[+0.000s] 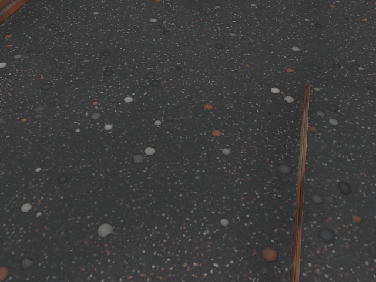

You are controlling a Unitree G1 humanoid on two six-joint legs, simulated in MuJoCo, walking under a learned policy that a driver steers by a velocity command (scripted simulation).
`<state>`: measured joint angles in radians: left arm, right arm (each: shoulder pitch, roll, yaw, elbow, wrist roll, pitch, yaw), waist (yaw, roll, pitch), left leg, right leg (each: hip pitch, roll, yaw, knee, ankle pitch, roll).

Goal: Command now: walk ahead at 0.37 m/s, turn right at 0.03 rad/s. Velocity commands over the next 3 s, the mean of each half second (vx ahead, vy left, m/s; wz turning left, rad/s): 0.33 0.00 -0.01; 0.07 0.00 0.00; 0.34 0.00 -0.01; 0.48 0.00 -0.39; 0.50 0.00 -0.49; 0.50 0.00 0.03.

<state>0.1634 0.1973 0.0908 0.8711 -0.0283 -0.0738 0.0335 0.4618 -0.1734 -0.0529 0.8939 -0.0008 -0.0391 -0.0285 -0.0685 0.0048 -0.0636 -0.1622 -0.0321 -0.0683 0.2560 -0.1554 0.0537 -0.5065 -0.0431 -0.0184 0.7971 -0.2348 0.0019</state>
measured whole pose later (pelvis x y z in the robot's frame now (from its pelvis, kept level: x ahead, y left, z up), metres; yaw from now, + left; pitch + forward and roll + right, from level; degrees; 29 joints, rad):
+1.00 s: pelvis +0.26 -0.02 -0.02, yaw -1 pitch -1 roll +1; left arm 0.26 0.18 0.06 1.01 0.00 -0.02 0.04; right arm 0.23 -0.19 -0.06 0.90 -0.01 0.00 -0.03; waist -0.01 0.02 0.02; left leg -0.29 0.00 0.02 0.52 -0.23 0.00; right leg -0.22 -0.02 0.00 0.56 -0.32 0.00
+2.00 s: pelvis +0.73 -0.04 -0.01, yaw -15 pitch +1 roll -1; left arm 0.28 0.25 0.07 0.88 -0.01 -0.08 -0.02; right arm 0.10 -0.28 -0.06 0.79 -0.01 -0.11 -0.03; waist 0.04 0.03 0.05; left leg -0.64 0.12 -0.09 0.95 -0.21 -0.03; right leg -0.20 0.15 0.06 0.33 -0.13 -0.12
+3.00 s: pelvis +1.21 -0.25 -0.01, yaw -26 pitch +1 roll -1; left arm 0.31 0.26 0.06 0.81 0.02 -0.10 -0.01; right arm 0.22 -0.31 -0.07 0.81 0.03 -0.04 0.00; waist 0.03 0.06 0.01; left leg -0.68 0.10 -0.09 1.01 -0.12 -0.02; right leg -0.10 0.04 -0.14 0.28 -0.20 -0.06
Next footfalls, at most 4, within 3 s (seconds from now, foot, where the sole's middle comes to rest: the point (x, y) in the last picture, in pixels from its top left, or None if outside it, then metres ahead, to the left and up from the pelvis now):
0.12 right None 0.11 -0.13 -0.79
0.54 left None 0.34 0.10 -0.79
0.82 right None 0.29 -0.14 -0.79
1.24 left None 0.41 0.12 -0.79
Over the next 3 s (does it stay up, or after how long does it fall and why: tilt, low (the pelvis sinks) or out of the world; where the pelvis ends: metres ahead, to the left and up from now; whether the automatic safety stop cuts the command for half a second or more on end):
stays up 1.21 -0.25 -0.01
